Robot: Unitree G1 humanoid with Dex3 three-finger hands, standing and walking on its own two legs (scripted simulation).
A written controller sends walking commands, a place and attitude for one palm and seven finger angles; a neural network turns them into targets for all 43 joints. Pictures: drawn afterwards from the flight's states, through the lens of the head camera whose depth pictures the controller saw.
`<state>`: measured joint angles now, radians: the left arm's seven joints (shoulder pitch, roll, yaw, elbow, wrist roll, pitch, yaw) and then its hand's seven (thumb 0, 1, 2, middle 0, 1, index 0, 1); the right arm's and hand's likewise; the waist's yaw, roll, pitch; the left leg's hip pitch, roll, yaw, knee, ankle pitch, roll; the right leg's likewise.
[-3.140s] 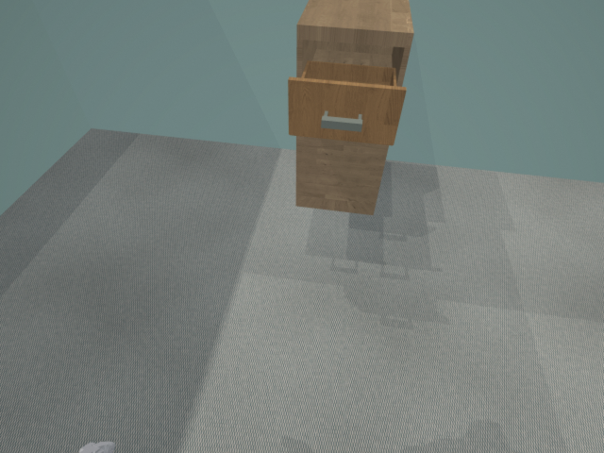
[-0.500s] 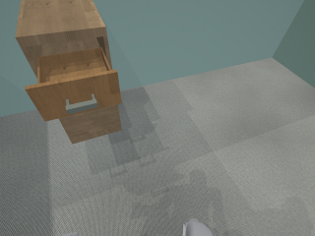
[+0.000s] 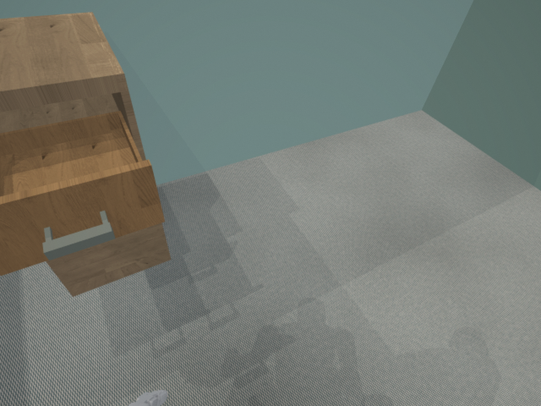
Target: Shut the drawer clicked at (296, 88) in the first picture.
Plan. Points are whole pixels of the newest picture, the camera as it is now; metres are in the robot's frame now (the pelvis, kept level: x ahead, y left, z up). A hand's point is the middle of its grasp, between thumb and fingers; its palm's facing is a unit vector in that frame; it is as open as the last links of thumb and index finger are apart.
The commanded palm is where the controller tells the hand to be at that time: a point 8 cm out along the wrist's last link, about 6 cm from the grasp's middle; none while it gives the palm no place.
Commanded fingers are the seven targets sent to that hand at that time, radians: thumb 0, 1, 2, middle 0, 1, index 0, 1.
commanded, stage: turn to face it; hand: left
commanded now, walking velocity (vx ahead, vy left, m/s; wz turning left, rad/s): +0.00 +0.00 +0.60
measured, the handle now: (78, 232) +0.44 +0.38 -0.07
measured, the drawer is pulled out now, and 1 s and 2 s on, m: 0.30 0.30 0.30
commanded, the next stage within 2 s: take the last steps up to it in 0.70 s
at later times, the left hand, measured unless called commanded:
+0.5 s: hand out of the picture +0.03 +0.20 -0.13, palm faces +0.31 -0.90 -0.31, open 7.4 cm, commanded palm none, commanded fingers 0.00 0.90 0.90 -0.20 -0.30 -0.20 -0.30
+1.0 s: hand out of the picture -0.15 +0.17 -0.17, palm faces +0.48 -0.86 -0.19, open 7.4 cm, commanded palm none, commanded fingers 0.00 0.90 0.90 -0.20 -0.30 -0.20 -0.30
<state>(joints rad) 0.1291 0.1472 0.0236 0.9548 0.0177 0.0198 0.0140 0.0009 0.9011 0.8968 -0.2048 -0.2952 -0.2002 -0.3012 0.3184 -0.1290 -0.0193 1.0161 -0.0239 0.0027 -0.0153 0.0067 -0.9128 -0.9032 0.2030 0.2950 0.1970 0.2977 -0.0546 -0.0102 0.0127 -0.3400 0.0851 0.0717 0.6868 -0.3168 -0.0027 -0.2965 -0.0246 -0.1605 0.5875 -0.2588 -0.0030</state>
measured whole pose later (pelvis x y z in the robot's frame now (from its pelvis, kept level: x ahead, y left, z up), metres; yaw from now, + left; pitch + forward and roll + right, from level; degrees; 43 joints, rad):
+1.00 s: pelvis -0.04 +0.00 +0.02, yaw +25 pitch -2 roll -1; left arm 0.34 0.26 0.06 1.05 0.03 0.04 0.00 0.00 0.91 0.90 -0.20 -0.29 -0.20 -0.30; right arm 0.18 -0.14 -0.02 0.97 -0.02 -0.01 -0.01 0.00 -0.91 -0.90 0.21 0.30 0.20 0.30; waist 0.05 -0.07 0.04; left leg -0.15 -0.01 0.05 0.45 -0.27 0.05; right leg -0.42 -0.08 -0.05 1.03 -0.38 0.04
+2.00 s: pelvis +0.21 +0.07 +0.00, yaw +25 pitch -3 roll -2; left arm 0.45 0.14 0.03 1.17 0.02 -0.02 0.02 0.00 0.91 0.90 -0.20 -0.29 -0.20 -0.30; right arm 0.08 -0.14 -0.03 0.99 -0.03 -0.06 0.00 0.00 -0.91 -0.90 0.20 0.29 0.20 0.30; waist 0.07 -0.04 0.07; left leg -0.34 0.04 0.15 0.61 -0.22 0.08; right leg -0.20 -0.04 -0.07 0.92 -0.51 0.00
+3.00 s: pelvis +0.22 +0.08 +0.01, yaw +26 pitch -1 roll +0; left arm 0.28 0.17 0.00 1.04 0.03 0.01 0.04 0.00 0.91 0.90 -0.21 -0.30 -0.20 -0.30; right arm 0.29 -0.17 -0.02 0.99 -0.02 0.00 -0.01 0.01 -0.91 -0.90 0.20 0.29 0.20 0.30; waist 0.00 0.01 0.01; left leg -0.25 0.00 0.06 0.58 -0.31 0.03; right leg -0.26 -0.05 -0.02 0.57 -0.29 0.00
